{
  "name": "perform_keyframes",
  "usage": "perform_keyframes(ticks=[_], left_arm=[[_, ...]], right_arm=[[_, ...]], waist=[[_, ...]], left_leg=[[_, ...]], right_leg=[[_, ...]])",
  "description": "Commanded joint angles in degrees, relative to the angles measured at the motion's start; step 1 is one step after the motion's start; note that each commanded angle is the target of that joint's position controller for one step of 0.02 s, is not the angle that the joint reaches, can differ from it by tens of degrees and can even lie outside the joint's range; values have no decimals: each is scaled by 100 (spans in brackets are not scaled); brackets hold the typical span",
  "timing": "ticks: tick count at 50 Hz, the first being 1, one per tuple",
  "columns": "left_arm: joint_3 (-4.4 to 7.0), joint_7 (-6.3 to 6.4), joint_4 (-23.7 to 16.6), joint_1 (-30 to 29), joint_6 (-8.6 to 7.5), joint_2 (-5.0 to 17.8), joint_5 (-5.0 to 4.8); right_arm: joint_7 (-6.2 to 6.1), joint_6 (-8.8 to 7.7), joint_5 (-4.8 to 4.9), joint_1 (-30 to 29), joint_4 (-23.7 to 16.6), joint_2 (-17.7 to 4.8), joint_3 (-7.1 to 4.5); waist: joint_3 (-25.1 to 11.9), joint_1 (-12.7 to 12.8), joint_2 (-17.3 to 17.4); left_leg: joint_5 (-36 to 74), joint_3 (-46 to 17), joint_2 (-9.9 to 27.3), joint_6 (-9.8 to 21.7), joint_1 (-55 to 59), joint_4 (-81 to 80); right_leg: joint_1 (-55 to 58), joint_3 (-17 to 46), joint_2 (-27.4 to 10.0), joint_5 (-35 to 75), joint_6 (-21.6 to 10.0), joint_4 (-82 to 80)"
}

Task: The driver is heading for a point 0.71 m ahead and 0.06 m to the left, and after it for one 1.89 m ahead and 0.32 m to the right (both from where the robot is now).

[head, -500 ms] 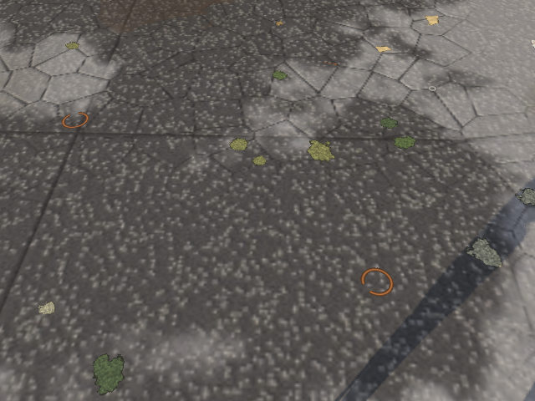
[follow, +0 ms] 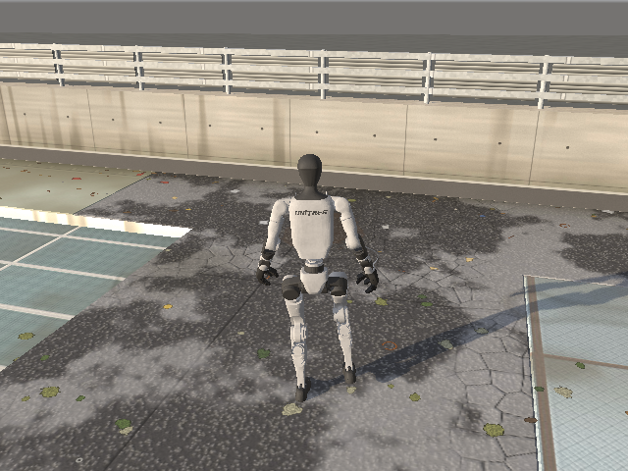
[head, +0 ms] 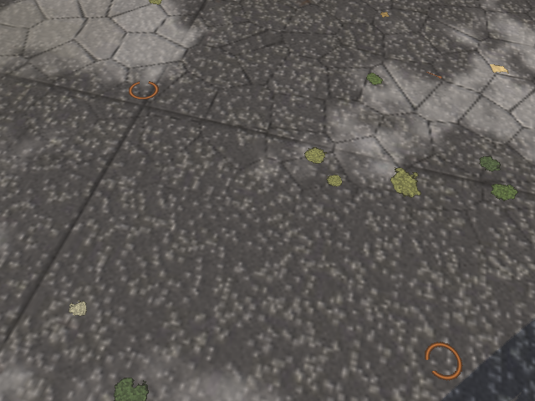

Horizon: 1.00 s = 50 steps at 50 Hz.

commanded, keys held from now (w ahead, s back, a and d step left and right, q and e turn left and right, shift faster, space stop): q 0.36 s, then no key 0.44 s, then w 0.20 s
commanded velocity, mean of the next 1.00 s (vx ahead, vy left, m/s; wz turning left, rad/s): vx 0.06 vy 0.00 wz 0.34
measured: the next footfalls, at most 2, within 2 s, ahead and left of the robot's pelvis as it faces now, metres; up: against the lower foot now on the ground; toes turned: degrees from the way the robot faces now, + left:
right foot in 0.20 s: +0.19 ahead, -0.14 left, +0.00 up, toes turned +13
left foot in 0.60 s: +0.08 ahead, +0.11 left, +0.00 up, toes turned +17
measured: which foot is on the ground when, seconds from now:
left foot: down 0.00-0.20, up 0.22-0.58, down 0.60-0.96, up 0.98-1.00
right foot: up 0.00-0.18, down 0.20-0.60, up 0.62-0.90, down 0.92-1.00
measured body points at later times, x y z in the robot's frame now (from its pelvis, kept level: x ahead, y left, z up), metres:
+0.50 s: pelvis +0.08 -0.04 +0.00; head +0.13 -0.03 +0.45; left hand +0.13 +0.27 -0.10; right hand +0.31 -0.26 -0.11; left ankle +0.04 +0.10 -0.70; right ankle +0.15 -0.15 -0.74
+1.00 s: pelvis +0.09 +0.00 -0.01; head +0.09 -0.01 +0.44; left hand +0.08 +0.28 -0.13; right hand +0.31 -0.20 -0.12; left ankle +0.04 +0.09 -0.73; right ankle +0.09 -0.13 -0.74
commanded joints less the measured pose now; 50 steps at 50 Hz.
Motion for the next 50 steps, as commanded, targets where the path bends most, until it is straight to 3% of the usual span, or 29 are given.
perform_keyframes(ticks=[1,6,8,9,10,11,12,13,14,15,18,21,26,28,29,30,31,32,33,36,38,40,42,44,46,47,48,49,50], left_arm=[[87,-10,-288,209,39,373,-28],[123,-103,-464,-95,-31,518,-65],[170,-135,-427,174,-109,590,-79],[198,-143,-373,401,-155,635,-69],[269,-108,-385,594,-164,947,20],[328,-56,-462,425,-75,1310,158],[297,-82,-403,782,-21,1024,165],[222,-87,-511,657,-8,751,99],[186,-84,-549,465,30,589,63],[154,-71,-594,303,76,514,10],[177,-21,-592,213,195,625,51],[226,-2,-541,356,247,748,35],[265,-113,-468,338,275,926,-104],[227,-131,-406,256,301,892,-197],[176,-146,-272,511,295,748,-223],[67,-194,-227,757,266,429,-77],[-31,-246,-374,826,204,134,132],[60,-167,-466,266,218,491,66],[140,-138,-433,218,254,676,-49],[202,-54,-130,630,378,637,-12],[144,-69,-58,745,360,436,-44],[73,-82,-79,571,335,295,-73],[39,-111,-40,586,322,291,-107],[52,-136,47,697,279,380,-125],[64,-132,155,993,190,470,-106],[62,-130,241,1339,127,508,-125],[184,-160,427,1633,53,882,-132],[231,-198,478,1959,-35,1000,-139],[239,-197,471,1952,-86,1035,-82]], right_arm=[[-142,72,42,-92,-435,-956,-240],[-193,212,17,-89,-526,-931,-228],[-203,230,52,-290,-638,-885,-202],[-212,237,64,-409,-712,-823,-171],[-212,226,-9,-224,-792,-550,-84],[-205,195,-27,410,-811,-290,-35],[-178,153,-55,519,-801,-797,-137],[-160,176,-10,481,-696,-1152,-260],[-176,255,32,354,-623,-1156,-300],[-196,343,48,284,-618,-1062,-296],[-148,433,103,78,-814,-637,-186],[-127,397,29,-175,-1002,-447,-97],[-23,386,-14,-132,-1001,-508,-74],[30,369,-34,182,-839,-449,-77],[37,363,-58,239,-801,-514,-89],[-7,362,-104,294,-851,-802,-130],[-56,379,-165,-55,-1000,-1150,-151],[-14,273,-312,0,-996,-864,-86],[6,167,-342,-161,-923,-733,-30],[-15,-2,-179,-557,-789,-563,40],[-28,-2,-165,-581,-690,-443,76],[-32,26,-149,-511,-592,-436,73],[-43,69,-111,-336,-448,-462,72],[-56,119,-7,-314,-369,-686,9],[-58,83,-16,-285,-328,-635,16],[-41,24,-31,-500,-392,-425,71],[-34,-58,-6,-735,-586,-190,108],[-22,-177,27,-989,-683,-162,113],[-7,-270,106,-1245,-816,-377,44]], waist=[[-1150,131,724],[-941,50,938],[-917,250,1046],[-920,412,1018],[-1239,323,490],[-1301,-149,-1076],[-1544,42,-1426],[-1369,100,-845],[-1168,84,-513],[-1003,71,-441],[-756,111,-734],[-961,256,-874],[-1031,299,-970],[-928,86,-870],[-860,76,-713],[-1018,218,155],[-888,490,1591],[-854,-1,1370],[-639,95,1182],[-508,289,1139],[-625,336,994],[-677,199,975],[-783,107,947],[-449,155,962],[-248,246,840],[-171,400,602],[-42,419,-415],[53,626,-1111],[422,709,-1334]], left_leg=[[2541,-1060,1323,723,493,-223],[1730,-1843,1358,656,747,124],[1646,-2107,1224,496,822,398],[1407,-2065,1018,307,666,638],[309,-1749,701,33,157,1365],[-2617,-780,-228,-351,-1081,2503],[-3387,-445,-86,-636,-1646,3785],[-2971,-469,159,-780,-1754,4488],[-2548,-342,285,-899,-1830,4755],[-2263,-275,374,-986,-1860,4840],[-1688,196,471,-1083,-1600,4337],[-1701,298,595,-1057,-1188,3375],[-1377,560,613,-805,-187,1768],[-456,759,493,-557,538,431],[5,662,500,-392,1044,-186],[829,-392,1313,-140,1722,-420],[1817,-1501,2433,594,1569,-385],[1159,-1703,2610,1091,837,-609],[819,-1452,2364,1027,667,-696],[1401,-827,1904,664,618,-534],[1906,-545,1730,636,671,-374],[2085,-540,1702,671,875,-227],[370,-762,1687,703,945,-448],[-1907,-1004,1604,616,524,-707],[-2837,-1143,1501,447,-42,-644],[-2701,-968,1333,316,-487,-177],[-2481,9,677,-3,-1011,608],[-2009,674,287,-262,-1560,1860],[-2225,602,428,-268,-2329,2508]], right_leg=[[705,-107,240,586,83,-636],[940,69,483,144,16,-1586],[1451,41,513,366,-128,-2410],[2026,0,386,1158,-250,-3114],[2988,618,-538,2227,-582,-3127],[3892,1948,-1758,4317,-1517,-2971],[4002,2816,-2370,4492,-2214,-3068],[3824,2205,-2098,4151,-2139,-2988],[3611,1491,-1655,3709,-1848,-2934],[3394,1075,-1388,3224,-1667,-2993],[2945,283,-1005,2674,-1620,-3313],[3102,156,-1144,2775,-1790,-3320],[2970,136,-1299,2289,-1797,-3239],[2668,20,-1167,1780,-1566,-2980],[2339,-98,-1003,1292,-1244,-2805],[1759,-499,-601,218,-703,-2066],[994,-1017,14,-1507,-202,-1424],[1159,-544,-60,-1994,-112,-706],[1143,-423,-78,-1853,-108,-263],[1229,-293,-112,-1257,11,64],[1543,-365,-88,-1055,59,-252],[1740,-452,-57,-1015,64,-912],[2054,-615,41,-759,6,-1629],[2426,-941,284,-313,-204,-2395],[2899,-761,192,-564,-559,-2441],[3203,-373,-109,-738,-843,-2636],[3185,282,-481,-1756,-1210,-3032],[3484,1550,-1164,-2428,-1659,-3899],[3608,2514,-1840,-2202,-2004,-4345]])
